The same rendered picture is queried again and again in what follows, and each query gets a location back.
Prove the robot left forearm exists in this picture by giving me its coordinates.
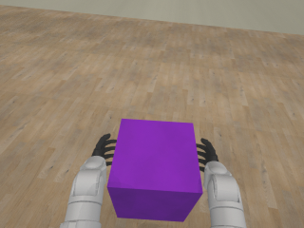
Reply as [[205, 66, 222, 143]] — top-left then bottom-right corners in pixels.
[[59, 156, 106, 228]]

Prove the right robot hand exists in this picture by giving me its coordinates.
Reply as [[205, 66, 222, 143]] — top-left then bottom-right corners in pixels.
[[196, 138, 219, 172]]

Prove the left robot hand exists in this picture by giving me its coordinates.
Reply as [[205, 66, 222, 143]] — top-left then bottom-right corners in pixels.
[[91, 133, 117, 166]]

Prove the robot right forearm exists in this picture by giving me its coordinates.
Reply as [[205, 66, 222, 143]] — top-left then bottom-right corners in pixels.
[[203, 161, 247, 228]]

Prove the carton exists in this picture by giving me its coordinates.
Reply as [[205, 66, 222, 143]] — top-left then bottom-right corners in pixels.
[[107, 119, 203, 222]]

